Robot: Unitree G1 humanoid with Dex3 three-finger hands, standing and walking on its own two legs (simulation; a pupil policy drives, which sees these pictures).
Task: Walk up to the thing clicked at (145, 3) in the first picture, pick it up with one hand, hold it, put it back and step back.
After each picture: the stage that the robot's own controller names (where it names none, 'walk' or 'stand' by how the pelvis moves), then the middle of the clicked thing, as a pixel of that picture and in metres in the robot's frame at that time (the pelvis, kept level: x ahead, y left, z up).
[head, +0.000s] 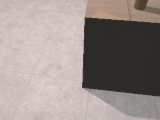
stand; out of the picture +0.97 -0.32 +0.10
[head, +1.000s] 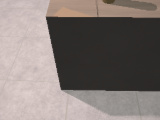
rise first; out of the picture +0.90 -0.11 +0.13
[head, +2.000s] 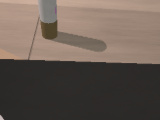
walk; (47, 9) +0.61 +0.18 +0.13
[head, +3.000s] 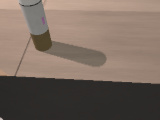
stand; (35, 19) +0.53 +0.19 +0.15
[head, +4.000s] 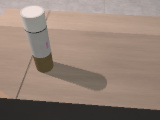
stand; (39, 43) +0.47 +0.18 +0.10
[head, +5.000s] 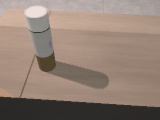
stand; (42, 42) +0.48 +0.17 +0.10
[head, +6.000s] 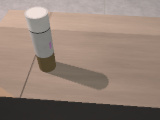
stand; (42, 43) +0.48 +0.17 +0.10
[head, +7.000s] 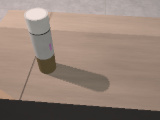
stand; (42, 45) +0.47 +0.17 +0.10
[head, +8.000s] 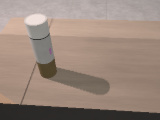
rise first; (43, 49) +0.46 +0.19 +0.10
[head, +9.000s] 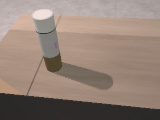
go down; (49, 44) +0.48 +0.18 +0.10
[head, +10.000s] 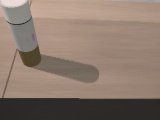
go down; (24, 35) +0.48 +0.18 +0.11
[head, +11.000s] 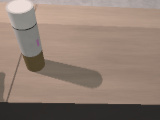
go down; (29, 40) +0.47 +0.18 +0.11
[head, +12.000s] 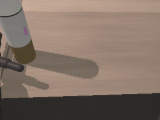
close in; (15, 29) +0.47 +0.19 +0.14
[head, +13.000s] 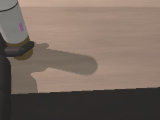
lift; (11, 25) +0.47 +0.19 +0.15
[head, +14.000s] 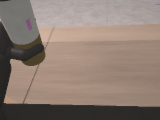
lift; (19, 21) +0.33 +0.16 +0.33
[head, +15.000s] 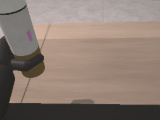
hold; (20, 34) +0.34 +0.17 +0.27
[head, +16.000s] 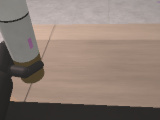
hold; (21, 41) +0.32 +0.17 +0.27
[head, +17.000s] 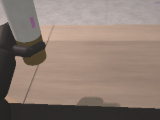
crouch; (23, 21) +0.37 +0.17 +0.30
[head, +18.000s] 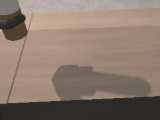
lower; out of the picture +0.48 +0.20 +0.29
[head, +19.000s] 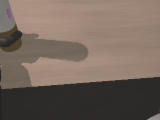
lower; out of the picture +0.50 +0.20 +0.16
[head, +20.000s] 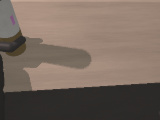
lower; (2, 18) +0.49 +0.20 +0.16
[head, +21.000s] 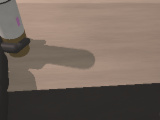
lower; (7, 20) +0.48 +0.19 +0.15
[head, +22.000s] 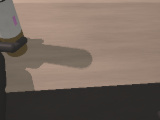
lower; (4, 19) +0.49 +0.20 +0.15
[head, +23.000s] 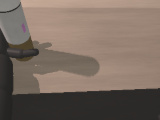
open; (14, 26) +0.47 +0.19 +0.15
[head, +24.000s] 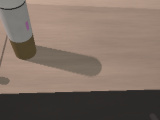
sink last; (17, 23) +0.47 +0.18 +0.15
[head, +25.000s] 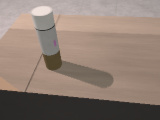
sink last; (48, 41) +0.49 +0.19 +0.12
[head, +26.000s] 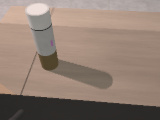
stand; (44, 41) +0.47 +0.18 +0.10
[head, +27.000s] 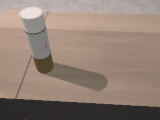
stand; (39, 44) +0.47 +0.19 +0.10
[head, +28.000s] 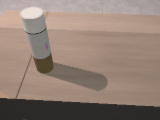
stand; (39, 44) +0.47 +0.19 +0.10
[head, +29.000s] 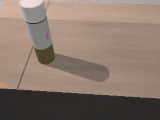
walk; (40, 34) +0.49 +0.18 +0.11
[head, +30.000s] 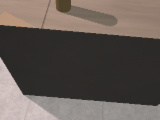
walk; out of the picture +0.74 +0.11 +0.12
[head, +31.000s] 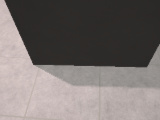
walk; out of the picture +1.12 +0.24 +0.13
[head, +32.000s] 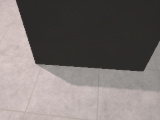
stand; out of the picture +1.22 +0.15 +0.12
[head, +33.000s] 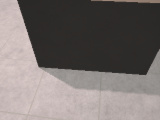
stand; out of the picture +1.21 +0.14 +0.10
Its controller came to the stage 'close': yes
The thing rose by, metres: 0.22
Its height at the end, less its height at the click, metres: +0.00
